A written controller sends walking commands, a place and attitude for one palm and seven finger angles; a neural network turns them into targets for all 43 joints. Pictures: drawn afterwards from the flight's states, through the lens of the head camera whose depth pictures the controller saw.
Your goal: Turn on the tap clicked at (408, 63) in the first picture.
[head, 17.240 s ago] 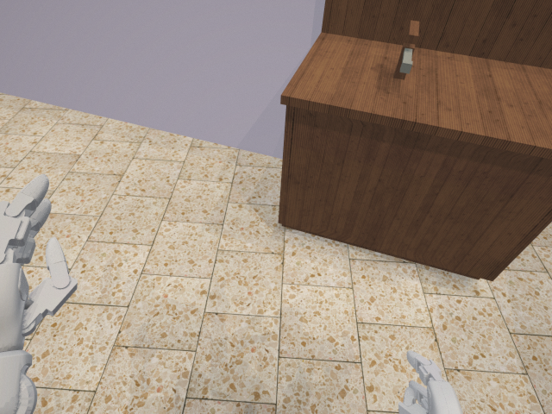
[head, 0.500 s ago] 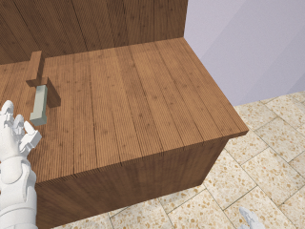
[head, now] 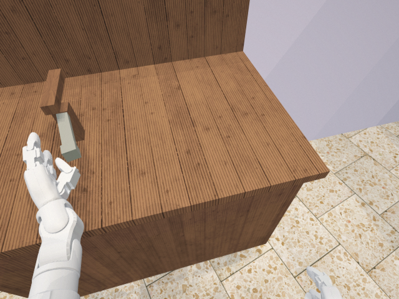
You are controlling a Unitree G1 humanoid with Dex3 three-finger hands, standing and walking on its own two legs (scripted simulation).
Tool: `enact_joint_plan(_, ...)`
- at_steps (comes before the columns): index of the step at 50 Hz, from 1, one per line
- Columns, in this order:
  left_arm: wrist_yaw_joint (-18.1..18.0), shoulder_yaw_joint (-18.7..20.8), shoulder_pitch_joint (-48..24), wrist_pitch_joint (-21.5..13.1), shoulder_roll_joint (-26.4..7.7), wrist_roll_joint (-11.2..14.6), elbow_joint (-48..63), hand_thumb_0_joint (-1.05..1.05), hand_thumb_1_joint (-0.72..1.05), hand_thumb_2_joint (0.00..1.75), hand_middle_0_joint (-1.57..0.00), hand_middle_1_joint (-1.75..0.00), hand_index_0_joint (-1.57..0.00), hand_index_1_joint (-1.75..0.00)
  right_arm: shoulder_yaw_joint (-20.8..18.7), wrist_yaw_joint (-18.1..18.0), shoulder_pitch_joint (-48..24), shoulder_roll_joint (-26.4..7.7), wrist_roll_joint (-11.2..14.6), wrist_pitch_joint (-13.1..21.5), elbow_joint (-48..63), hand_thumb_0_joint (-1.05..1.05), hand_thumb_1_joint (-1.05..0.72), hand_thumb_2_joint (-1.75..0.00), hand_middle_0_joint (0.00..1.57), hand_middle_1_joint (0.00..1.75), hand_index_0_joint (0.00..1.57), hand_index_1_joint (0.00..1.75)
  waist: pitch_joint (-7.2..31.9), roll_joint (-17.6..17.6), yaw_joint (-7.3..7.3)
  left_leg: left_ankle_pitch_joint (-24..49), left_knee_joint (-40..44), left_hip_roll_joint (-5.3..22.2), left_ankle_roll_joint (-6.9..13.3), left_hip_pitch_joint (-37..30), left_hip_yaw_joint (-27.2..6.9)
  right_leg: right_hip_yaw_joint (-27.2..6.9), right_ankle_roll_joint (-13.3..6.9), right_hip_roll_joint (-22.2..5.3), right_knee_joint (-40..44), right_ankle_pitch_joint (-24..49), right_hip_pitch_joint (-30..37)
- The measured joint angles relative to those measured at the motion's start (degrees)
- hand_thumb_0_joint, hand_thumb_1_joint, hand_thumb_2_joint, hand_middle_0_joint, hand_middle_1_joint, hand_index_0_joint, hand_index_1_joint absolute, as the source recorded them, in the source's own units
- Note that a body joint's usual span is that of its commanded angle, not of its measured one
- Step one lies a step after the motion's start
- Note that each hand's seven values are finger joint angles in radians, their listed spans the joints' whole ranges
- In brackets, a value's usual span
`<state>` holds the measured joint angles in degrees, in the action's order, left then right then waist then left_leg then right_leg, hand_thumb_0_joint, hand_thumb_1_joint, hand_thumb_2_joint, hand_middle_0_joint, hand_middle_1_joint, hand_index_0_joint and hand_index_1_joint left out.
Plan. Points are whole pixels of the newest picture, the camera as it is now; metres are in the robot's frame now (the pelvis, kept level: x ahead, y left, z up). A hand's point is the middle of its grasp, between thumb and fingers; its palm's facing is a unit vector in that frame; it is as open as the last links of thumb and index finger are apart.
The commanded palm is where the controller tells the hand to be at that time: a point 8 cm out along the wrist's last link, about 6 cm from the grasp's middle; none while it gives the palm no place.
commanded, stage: push the lever round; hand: left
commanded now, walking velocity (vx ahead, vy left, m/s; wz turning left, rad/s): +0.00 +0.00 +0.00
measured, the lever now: (70, 151) +0.38 +0.29 +0.08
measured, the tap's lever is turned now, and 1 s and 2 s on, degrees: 13 35 66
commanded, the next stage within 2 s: lift the hand up off the lever in 1.86 s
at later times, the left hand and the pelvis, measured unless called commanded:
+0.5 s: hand (94, 166) +0.35 +0.24 +0.08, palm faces +0.70 -0.72 -0.06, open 7.7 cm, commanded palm +0.31 +0.26 +0.07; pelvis +0.00 +0.00 +0.00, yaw +0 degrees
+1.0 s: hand (119, 152) +0.39 +0.20 +0.08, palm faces +0.76 -0.64 -0.07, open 7.7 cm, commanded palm +0.34 +0.23 +0.07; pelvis +0.00 -0.01 +0.00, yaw +0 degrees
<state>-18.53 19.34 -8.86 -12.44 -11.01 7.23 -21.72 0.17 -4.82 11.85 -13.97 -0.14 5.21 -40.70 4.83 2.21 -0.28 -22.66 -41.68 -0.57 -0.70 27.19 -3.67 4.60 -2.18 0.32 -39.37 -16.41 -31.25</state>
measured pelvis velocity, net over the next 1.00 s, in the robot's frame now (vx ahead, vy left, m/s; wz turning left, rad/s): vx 0.00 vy -0.01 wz -0.01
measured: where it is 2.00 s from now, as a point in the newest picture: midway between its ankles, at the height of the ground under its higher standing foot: outside the picture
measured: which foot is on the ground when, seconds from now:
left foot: down 0.00-1.00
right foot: down 0.00-1.00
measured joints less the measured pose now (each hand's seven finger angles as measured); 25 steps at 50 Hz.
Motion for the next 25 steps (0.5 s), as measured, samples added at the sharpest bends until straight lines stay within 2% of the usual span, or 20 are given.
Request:
enact_joint_plan(12, -7.7, -3.4, -0.1, 2.2, 3.1, -3.1, 1.9, 0.02, 0.92, 0.91, -0.15, -0.15, -0.16, -0.15, 0.0, 0.8, -0.8, 1.0, -0.8, -1.5, 0.5, 0.01, -0.91, -0.9, 0.2, 0.3, 0.2, 0.3, 0.6, -0.2, 0.01, 0.1, 0.7, -0.1, 0.2, -1.2, 0.4, -0.4, 0.2, -0.1, 0.5, 0.1, 1.0)
enact_joint_plan(25, -14.4, -6.0, -3.8, 3.8, 5.5, -5.5, 0.1, 0.01, 0.92, 0.91, -0.15, -0.15, -0.15, -0.15, -0.3, 0.6, -2.3, 1.1, -1.4, -2.8, -0.4, 0.01, -0.91, -0.9, 0.2, 0.3, 0.2, 0.3, 0.4, -0.5, -0.02, 0.6, 0.6, -0.2, 0.0, -0.9, 0.0, 0.0, 0.1, -0.2, 0.5, 0.4, 0.9)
